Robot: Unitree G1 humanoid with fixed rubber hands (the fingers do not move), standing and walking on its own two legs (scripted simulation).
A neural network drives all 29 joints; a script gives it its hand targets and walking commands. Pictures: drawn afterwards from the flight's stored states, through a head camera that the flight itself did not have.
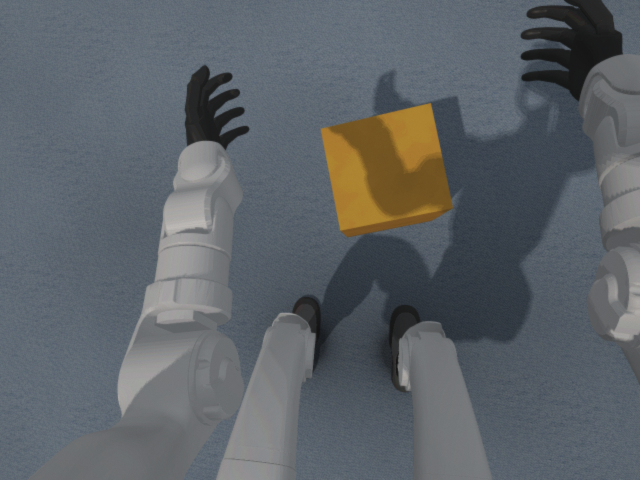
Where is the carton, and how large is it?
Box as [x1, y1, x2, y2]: [321, 103, 452, 236]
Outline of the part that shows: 430,103 321,129 340,230 347,236 431,220 452,208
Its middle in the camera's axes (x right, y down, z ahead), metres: +0.14 -0.14 +0.85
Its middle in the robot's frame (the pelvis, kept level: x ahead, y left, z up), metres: +0.52 -0.02 -0.53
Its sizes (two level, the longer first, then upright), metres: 0.210 0.200 0.250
